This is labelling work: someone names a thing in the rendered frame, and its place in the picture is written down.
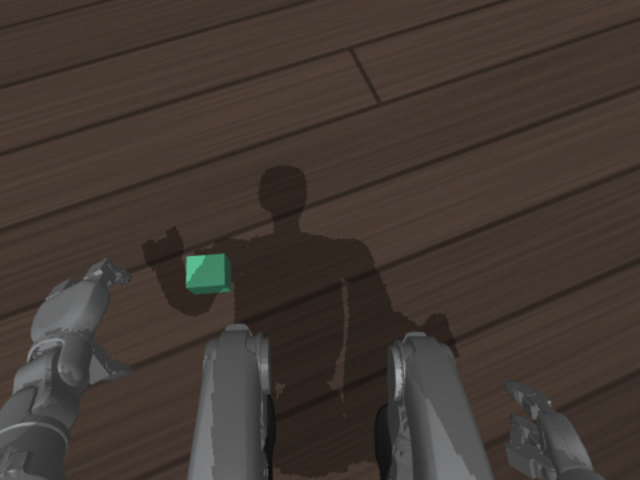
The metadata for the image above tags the right robot foot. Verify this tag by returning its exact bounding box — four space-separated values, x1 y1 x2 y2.
375 404 392 480

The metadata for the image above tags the left robot hand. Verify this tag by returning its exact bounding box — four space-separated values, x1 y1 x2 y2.
31 258 134 385

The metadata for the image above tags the small box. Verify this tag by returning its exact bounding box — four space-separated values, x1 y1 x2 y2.
186 254 231 295

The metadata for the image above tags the left robot arm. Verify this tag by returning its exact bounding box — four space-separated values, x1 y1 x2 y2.
0 333 93 480

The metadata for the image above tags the right robot hand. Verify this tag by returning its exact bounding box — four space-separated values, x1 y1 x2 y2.
504 379 594 480

